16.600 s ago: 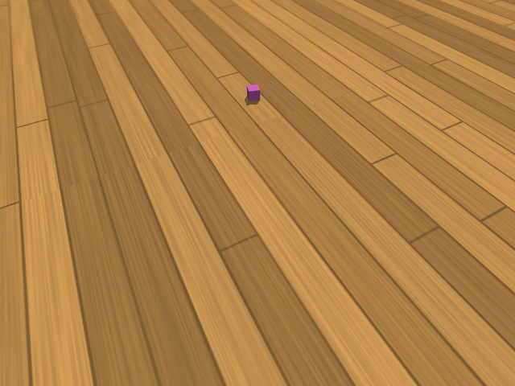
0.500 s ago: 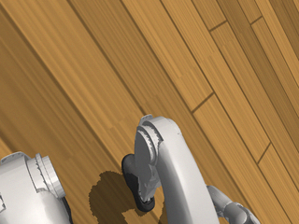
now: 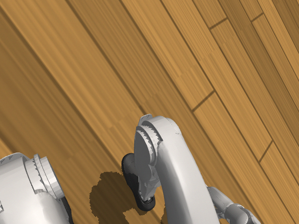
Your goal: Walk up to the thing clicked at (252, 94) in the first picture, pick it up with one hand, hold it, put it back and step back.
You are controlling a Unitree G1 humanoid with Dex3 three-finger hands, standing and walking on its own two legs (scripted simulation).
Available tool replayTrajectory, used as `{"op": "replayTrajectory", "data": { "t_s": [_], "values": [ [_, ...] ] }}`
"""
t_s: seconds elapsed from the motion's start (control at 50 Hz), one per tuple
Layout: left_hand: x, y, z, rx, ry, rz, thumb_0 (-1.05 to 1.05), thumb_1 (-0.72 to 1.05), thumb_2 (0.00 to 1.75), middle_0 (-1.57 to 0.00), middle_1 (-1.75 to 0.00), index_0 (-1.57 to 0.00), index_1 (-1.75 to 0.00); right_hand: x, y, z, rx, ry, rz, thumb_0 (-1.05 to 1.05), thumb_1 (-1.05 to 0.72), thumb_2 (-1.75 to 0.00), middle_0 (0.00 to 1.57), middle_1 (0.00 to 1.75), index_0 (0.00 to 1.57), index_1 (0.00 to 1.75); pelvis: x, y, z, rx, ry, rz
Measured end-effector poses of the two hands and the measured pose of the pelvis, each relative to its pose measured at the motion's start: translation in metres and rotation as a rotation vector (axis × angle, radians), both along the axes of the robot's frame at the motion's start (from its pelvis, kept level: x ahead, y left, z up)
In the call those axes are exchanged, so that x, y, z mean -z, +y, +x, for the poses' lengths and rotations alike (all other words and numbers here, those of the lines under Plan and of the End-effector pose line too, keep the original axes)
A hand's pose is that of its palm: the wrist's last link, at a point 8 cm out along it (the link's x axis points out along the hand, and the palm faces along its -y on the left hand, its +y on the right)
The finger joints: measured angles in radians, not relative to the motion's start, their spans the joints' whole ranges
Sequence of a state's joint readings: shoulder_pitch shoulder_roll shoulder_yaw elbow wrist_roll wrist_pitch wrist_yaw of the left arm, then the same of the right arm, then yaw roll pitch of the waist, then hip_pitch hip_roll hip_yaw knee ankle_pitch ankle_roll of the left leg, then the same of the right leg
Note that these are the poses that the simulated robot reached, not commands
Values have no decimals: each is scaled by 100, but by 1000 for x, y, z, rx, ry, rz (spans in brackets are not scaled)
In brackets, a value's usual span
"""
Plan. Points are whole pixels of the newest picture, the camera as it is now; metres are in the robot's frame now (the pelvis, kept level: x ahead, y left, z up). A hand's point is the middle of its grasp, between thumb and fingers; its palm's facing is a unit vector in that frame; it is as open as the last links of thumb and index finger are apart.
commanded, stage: close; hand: left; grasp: from above
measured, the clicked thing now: out of the picture +0.43 +0.38 -0.25
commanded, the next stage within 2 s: settle in 0.56 s
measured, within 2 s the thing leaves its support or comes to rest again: leaves its support in 1.00 s
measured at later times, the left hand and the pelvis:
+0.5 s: hand out of the picture +0.41 +0.38 -0.22, palm faces -0.44 -0.14 -0.89, open 10.8 cm; pelvis +0.00 +0.00 +0.00, yaw +0 degrees
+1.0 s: hand out of the picture +0.41 +0.38 -0.21, palm faces -0.43 -0.13 -0.89, open 10.6 cm; pelvis +0.00 +0.00 +0.00, yaw +1 degrees
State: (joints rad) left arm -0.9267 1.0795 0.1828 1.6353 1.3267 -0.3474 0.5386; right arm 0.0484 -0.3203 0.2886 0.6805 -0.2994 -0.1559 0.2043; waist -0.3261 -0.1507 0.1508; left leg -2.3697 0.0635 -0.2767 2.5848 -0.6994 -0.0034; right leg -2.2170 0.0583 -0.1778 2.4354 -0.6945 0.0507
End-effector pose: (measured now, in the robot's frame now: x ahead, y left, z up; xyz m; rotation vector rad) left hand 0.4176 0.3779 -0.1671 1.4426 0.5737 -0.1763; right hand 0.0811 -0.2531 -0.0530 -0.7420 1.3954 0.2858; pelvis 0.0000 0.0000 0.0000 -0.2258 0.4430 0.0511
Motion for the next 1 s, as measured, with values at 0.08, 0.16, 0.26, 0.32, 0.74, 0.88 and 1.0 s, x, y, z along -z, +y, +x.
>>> {"op": "replayTrajectory", "data": {
  "t_s": [0.08,0.16,0.26,0.32,0.74,0.88,1.0],
  "values": [
    [-1,0,0,-3,-6,-5,0,-9,75,-30,-96,-40,-88,-1,0,-1,0,0,-2,0,-89,-90,20,29,21,30,0,0,0,1,-1,0],
    [-2,1,0,0,-9,-6,0,-9,72,-34,-94,-43,-87,-1,0,-1,-3,-4,-5,0,-89,-90,20,29,21,30,0,0,-1,1,-1,-1],
    [-3,1,0,1,-12,-3,0,-9,70,-37,-92,-46,-85,-1,-1,1,-9,-11,-5,0,-89,-89,20,29,21,30,0,0,-1,1,-2,-1],
    [-4,1,1,1,-13,-2,0,-9,70,-40,-91,-48,-84,-1,0,2,-12,-13,-5,0,-90,-90,20,29,21,30,0,0,-1,2,-1,-1],
    [-6,2,3,-3,-11,4,0,-12,68,-49,-82,-56,-73,0,2,4,-9,-13,8,0,-90,-90,20,29,21,30,-2,0,0,-1,9,-2],
    [-7,2,3,-4,-8,0,0,-11,65,-52,-77,-59,-69,-1,2,3,18,-13,3,0,-91,-90,20,29,21,30,-3,0,1,-3,15,-4],
    [-15,2,2,24,-22,2,0,-9,60,-56,-72,-61,-66,-3,-2,5,51,-16,-1,0,-91,-90,20,29,21,30,-5,1,2,-12,34,-2]
  ]
}}
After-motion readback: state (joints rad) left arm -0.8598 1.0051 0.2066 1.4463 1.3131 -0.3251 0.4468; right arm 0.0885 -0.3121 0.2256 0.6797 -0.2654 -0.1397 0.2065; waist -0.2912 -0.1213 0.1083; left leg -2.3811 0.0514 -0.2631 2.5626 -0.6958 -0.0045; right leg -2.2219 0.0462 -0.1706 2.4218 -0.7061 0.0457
